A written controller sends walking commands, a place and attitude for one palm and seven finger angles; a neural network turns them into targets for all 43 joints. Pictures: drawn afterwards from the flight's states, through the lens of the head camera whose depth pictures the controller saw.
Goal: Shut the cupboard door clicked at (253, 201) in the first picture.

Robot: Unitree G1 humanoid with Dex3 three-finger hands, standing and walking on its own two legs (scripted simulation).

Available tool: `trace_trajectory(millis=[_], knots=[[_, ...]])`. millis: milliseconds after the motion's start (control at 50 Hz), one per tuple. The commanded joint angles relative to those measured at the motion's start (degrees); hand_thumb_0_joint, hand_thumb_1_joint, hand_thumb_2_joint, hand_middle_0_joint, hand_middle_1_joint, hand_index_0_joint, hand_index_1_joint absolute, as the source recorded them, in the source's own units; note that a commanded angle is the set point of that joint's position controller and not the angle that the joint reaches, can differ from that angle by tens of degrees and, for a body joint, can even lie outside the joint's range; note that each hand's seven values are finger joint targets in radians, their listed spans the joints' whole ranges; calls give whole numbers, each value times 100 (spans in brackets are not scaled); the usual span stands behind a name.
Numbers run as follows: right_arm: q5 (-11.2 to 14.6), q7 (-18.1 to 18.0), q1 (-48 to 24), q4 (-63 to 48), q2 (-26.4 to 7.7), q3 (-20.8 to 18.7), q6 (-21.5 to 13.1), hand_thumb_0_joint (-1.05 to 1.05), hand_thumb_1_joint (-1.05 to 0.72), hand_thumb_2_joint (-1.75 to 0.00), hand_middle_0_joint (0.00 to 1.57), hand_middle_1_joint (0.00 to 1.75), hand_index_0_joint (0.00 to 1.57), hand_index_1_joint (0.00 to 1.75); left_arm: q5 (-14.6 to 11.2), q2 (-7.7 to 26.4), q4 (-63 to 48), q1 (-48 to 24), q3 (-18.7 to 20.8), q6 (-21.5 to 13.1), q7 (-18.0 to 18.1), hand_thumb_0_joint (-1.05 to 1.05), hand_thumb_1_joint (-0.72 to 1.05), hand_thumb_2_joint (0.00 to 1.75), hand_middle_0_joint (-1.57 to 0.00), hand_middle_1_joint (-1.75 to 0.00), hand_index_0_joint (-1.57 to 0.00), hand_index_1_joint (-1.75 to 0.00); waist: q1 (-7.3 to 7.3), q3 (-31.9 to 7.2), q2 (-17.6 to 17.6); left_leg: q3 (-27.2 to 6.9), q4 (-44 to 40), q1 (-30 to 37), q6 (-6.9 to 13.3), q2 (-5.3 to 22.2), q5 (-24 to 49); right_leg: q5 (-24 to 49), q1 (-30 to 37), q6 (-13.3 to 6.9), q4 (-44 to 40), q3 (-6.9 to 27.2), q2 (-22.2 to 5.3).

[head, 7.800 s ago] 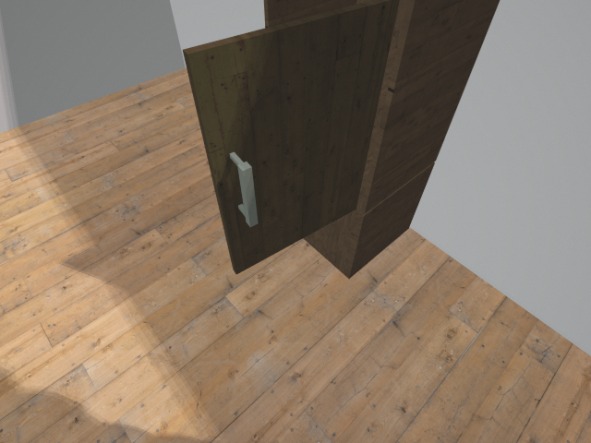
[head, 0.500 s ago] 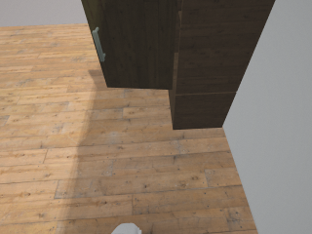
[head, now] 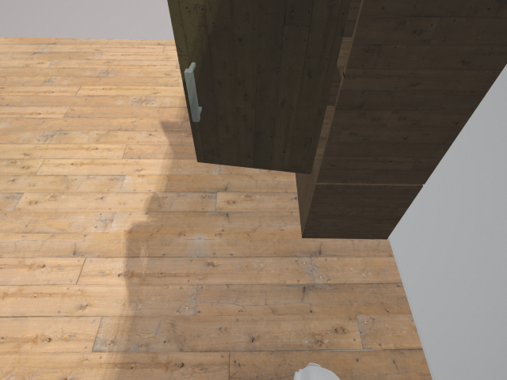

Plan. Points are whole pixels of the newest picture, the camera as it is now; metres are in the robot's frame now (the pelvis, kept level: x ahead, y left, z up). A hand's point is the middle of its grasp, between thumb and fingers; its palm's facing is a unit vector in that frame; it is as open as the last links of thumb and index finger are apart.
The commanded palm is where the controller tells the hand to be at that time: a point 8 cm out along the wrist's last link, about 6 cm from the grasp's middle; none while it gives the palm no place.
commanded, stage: take the last steps up to it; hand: left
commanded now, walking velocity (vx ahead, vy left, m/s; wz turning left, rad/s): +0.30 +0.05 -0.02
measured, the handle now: (194, 93) +0.84 +0.23 -0.03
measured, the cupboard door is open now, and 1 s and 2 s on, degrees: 83 83 83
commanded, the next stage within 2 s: come to a stop and stand still in 0.72 s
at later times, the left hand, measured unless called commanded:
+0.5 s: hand (162, 367) +0.17 +0.18 -0.16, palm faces +0.09 -0.98 -0.20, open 7.2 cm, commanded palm none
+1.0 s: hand (167, 254) +0.39 +0.23 -0.17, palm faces -0.02 -0.97 -0.23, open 7.3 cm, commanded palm none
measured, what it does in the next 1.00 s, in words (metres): walks ahead: right foot, then left foot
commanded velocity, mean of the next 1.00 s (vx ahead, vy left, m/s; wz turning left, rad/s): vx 0.14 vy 0.04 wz -0.01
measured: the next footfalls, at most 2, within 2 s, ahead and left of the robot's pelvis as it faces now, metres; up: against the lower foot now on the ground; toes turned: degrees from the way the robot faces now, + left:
right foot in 0.14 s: +0.17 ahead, -0.11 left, +0.00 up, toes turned -8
left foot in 0.60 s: +0.36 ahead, +0.16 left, +0.00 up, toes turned +1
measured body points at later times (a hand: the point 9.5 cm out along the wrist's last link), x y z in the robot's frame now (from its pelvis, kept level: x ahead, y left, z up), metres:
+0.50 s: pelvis +0.18 +0.00 +0.01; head +0.20 +0.00 +0.45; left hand +0.16 +0.23 -0.15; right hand +0.24 -0.24 -0.15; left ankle +0.28 +0.15 -0.71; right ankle +0.14 -0.10 -0.74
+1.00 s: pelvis +0.33 +0.04 -0.01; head +0.35 +0.03 +0.44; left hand +0.40 +0.28 -0.15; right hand +0.33 -0.18 -0.17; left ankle +0.32 +0.14 -0.74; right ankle +0.35 -0.07 -0.74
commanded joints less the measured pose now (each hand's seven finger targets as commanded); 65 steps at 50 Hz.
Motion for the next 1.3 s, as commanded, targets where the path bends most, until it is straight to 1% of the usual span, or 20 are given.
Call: trace_trajectory(millis=[0,80,100,120,140,180,260,460,540,560,580,640,720,820,880,920,940,980,1100,1280], knots=[[-3,-27,484,-28,-799,-156,-71,0,-90,-90,20,30,20,30,-35,156,-498,-315,-3,-90,-14,0,90,90,-20,-30,-20,-30,-64,258,633,-936,-934,-233,870,1637,873,230,397,-42,-957,27,64],[8,-23,462,92,-769,-130,-24,0,-90,-90,20,30,20,30,-7,369,-369,260,92,-162,-3,0,90,90,-20,-30,-20,-30,299,156,228,-668,252,-704,513,1245,807,453,2042,-169,-2017,-143,386],[64,-4,426,68,-666,-116,-46,0,-90,-90,20,30,20,30,10,687,-153,1046,179,-236,25,0,90,90,-20,-30,-20,-30,628,-239,-266,-316,1504,-1293,263,806,628,285,3219,-359,-2436,536,-46],[116,41,628,-51,-410,-91,-74,0,-90,-90,20,30,20,30,13,1252,68,1754,316,-293,76,0,90,90,-20,-30,-20,-30,748,-688,-1688,107,3266,-2619,-72,23,-1033,310,4407,-982,-3224,2633,-1551],[97,27,476,-122,-670,-135,-25,0,-90,-90,20,30,20,30,-99,1348,59,1838,309,-305,112,0,90,90,-20,-30,-20,-30,730,-755,-1625,-490,4551,-2807,-96,106,-2033,-168,3926,-1374,-3936,3610,-2105],[64,38,-77,-148,-539,-202,38,0,-90,-90,20,30,20,30,-108,820,-195,818,187,-286,181,0,90,90,-20,-30,-20,-30,354,108,-380,-1039,4895,-3088,-127,609,-893,-645,2637,-1226,-4162,2748,-1795],[2,98,402,84,-162,-115,172,0,-90,-90,20,30,20,30,-74,320,-176,550,63,-445,171,0,90,90,-20,-30,-20,-30,-56,-124,-524,-742,3777,-2360,-373,755,-108,872,2043,-872,-4224,951,-1017],[27,242,-795,-455,-197,-131,60,0,-90,-90,20,30,20,30,-31,632,291,995,106,-450,145,0,90,90,-20,-30,-20,-30,183,161,-701,-375,1602,-2258,-350,542,176,1354,2611,-883,-3919,675,-1133],[0,165,-1,-193,-509,-167,-29,0,-90,-90,20,30,20,30,-55,633,343,870,111,-343,151,0,90,90,-20,-30,-20,-30,-320,55,-209,-114,595,-298,-209,247,420,1482,1768,-575,-2669,234,-735],[-44,104,651,-27,-913,-254,-67,0,-90,-90,20,30,20,30,-71,463,285,978,73,-311,132,0,90,90,-20,-30,-20,-30,-528,-418,582,-867,458,753,65,897,567,885,1133,-361,-1423,-105,-287],[-84,20,1161,35,-1480,-386,-37,0,-90,-90,20,30,20,30,-111,191,139,1094,7,-304,105,0,90,90,-20,-30,-20,-30,-619,-773,1845,-2547,13,1411,666,2099,624,-1460,92,-151,151,-499,431],[-2,-58,449,-245,-1076,-231,35,0,-90,-90,20,30,20,30,-55,194,-50,536,-24,-259,137,0,90,90,-20,-30,-20,-30,-382,-322,1374,-2590,-751,-118,982,2278,-671,-1232,-467,-288,1963,382,99],[3,-85,-15,-333,-713,-89,-61,0,-90,-90,20,30,20,30,-13,-26,106,941,-47,-123,82,0,90,90,-20,-30,-20,-30,36,-307,826,-1382,-857,-859,749,1776,397,-579,276,-149,1003,299,-14],[-12,-79,-62,-271,-673,-96,1,0,-90,-90,20,30,20,30,-12,-163,-45,673,-108,-96,114,0,90,90,-20,-30,-20,-30,30,-205,401,-1130,-696,-1128,827,1694,505,-344,1226,-74,-935,99,205],[62,-115,-274,-200,-451,12,58,0,-90,-90,20,30,20,30,-33,83,134,1000,-117,-129,202,0,90,90,-20,-30,-20,-30,284,-201,-3,-755,218,-1449,268,1138,896,1039,2323,-18,-2653,424,214],[126,-60,40,-130,-301,41,126,0,-90,-90,20,30,20,30,-67,717,123,741,-118,-169,238,0,90,90,-20,-30,-20,-30,-41,-312,-468,-437,498,-1144,-265,439,-167,2382,2040,-514,-3111,1464,-877],[121,-49,165,-33,-252,53,165,0,-90,-90,20,30,20,30,-95,766,68,492,-139,-133,239,0,90,90,-20,-30,-20,-30,-140,-291,-115,-502,369,-736,-283,381,291,2767,1730,-593,-2856,1337,-841],[119,-90,263,124,-358,-1,250,0,-90,-90,20,30,20,30,-122,659,54,306,-138,-128,290,0,90,90,-20,-30,-20,-30,-112,-478,-823,-478,462,-544,-273,577,673,3362,1912,-489,-2649,994,-539],[91,-155,250,4,-556,-138,404,0,-90,-90,20,30,20,30,-115,720,-181,222,-4,55,368,0,90,90,-20,-30,-20,-30,-36,-670,118,-509,835,-358,-222,816,2283,3666,1988,-462,-2033,832,-413],[37,-133,-170,-311,-625,-193,430,0,-90,-90,20,30,20,30,-50,415,-382,71,-16,178,340,0,90,90,-20,-30,-20,-30,54,-329,422,-861,240,-945,81,1140,791,1059,1815,-251,-2098,619,156]])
